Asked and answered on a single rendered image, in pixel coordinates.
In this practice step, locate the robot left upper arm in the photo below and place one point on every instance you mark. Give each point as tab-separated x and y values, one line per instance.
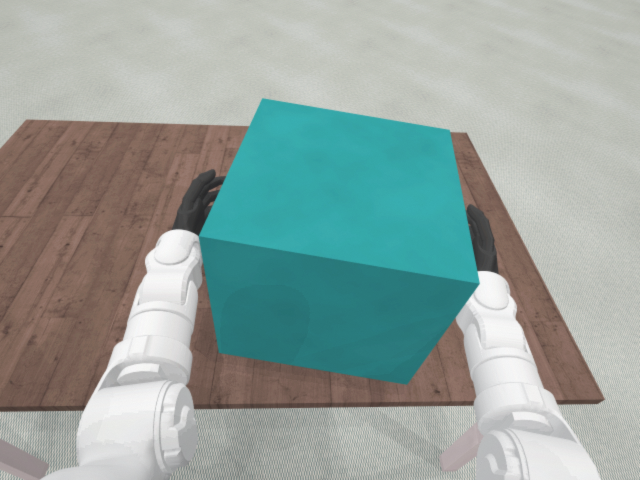
135	432

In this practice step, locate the carton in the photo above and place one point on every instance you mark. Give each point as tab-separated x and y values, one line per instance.
338	242

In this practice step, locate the right robot hand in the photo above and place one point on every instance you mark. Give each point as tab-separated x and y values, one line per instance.
482	240

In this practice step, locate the left robot hand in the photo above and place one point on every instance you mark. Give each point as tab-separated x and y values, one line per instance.
194	210

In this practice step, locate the robot right upper arm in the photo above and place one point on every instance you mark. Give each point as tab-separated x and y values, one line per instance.
510	454

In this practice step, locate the robot left forearm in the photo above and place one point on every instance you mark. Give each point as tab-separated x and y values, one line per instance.
157	339

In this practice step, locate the robot right forearm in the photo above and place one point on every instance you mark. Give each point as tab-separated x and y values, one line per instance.
509	391

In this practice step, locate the table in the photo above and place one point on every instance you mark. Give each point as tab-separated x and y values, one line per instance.
82	203

